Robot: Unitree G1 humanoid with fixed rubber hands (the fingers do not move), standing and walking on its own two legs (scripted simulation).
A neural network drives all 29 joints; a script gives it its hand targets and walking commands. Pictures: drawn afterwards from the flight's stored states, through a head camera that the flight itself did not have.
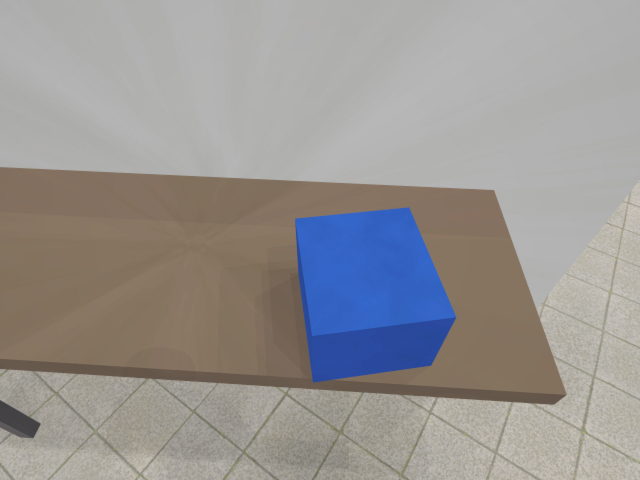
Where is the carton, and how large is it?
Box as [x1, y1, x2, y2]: [295, 207, 455, 381]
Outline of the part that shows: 408,207 295,219 298,274 313,381 431,364 455,318 455,315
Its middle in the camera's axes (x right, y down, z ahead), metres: +0.07 +0.08 +0.62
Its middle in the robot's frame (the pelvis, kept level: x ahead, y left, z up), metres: +0.42 -0.04 -0.04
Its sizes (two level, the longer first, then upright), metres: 0.208 0.189 0.149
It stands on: a table, 0.64 m high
